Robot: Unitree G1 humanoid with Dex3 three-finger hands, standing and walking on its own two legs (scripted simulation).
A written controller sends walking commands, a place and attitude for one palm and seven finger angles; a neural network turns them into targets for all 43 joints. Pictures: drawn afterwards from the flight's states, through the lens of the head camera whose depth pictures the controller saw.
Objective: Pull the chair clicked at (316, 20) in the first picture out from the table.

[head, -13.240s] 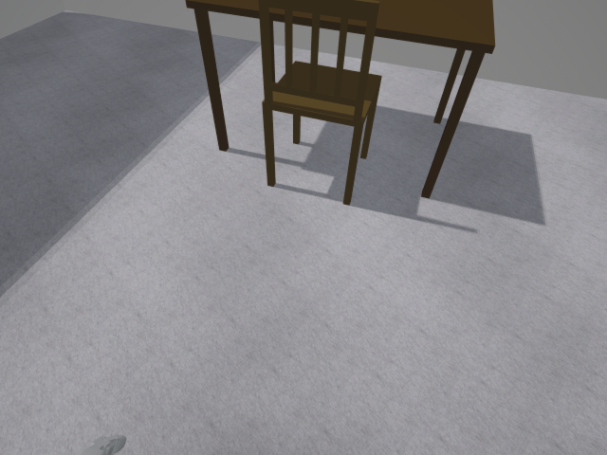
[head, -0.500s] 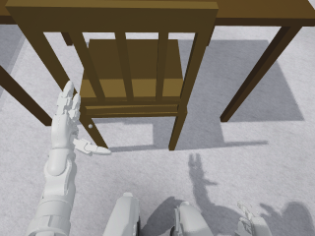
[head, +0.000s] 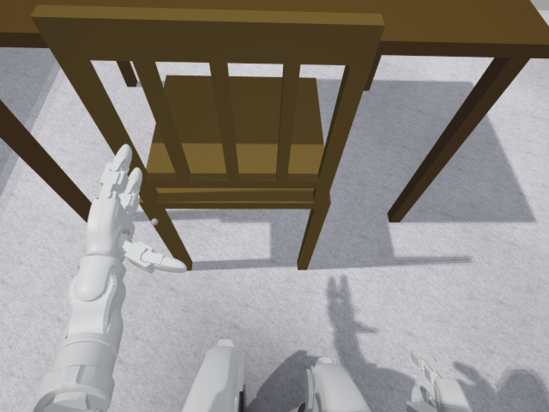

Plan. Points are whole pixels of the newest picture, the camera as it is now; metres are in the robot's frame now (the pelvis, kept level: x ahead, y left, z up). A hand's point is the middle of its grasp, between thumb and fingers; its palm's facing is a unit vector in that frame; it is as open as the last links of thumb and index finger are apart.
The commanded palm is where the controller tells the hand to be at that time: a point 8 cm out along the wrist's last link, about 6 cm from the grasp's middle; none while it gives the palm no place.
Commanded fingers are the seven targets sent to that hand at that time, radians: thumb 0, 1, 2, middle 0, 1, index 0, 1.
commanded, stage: aim the fingers beside a spindle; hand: left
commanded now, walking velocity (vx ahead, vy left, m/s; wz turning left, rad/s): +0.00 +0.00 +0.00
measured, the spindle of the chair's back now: (227, 129) +0.54 +0.11 +0.03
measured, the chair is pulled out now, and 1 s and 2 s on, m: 0.00 0.00 0.00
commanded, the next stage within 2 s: push the fingers through the gap in 0.38 s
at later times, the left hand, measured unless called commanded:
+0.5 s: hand (168, 224) +0.36 +0.17 +0.03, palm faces +0.08 -1.00 -0.03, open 16.9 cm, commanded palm +0.35 +0.23 +0.03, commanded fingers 0.00 -0.50 0.30 -0.06 -0.08 -0.06 -0.08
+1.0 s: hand (167, 189) +0.42 +0.18 +0.03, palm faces +0.08 -0.99 -0.06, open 16.9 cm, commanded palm +0.40 +0.23 +0.03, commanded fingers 0.00 -0.50 0.30 -0.06 -0.08 -0.06 -0.08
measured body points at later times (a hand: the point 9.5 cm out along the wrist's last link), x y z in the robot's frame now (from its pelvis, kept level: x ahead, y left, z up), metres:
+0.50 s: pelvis +0.00 +0.00 +0.00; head +0.11 +0.01 +0.44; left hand +0.35 +0.22 +0.03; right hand +0.14 -0.25 -0.11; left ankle +0.06 +0.12 -0.61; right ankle +0.01 -0.11 -0.61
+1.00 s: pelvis +0.00 +0.00 +0.00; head +0.12 +0.00 +0.43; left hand +0.41 +0.24 +0.03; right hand +0.11 -0.26 -0.12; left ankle +0.06 +0.12 -0.61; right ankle +0.01 -0.11 -0.61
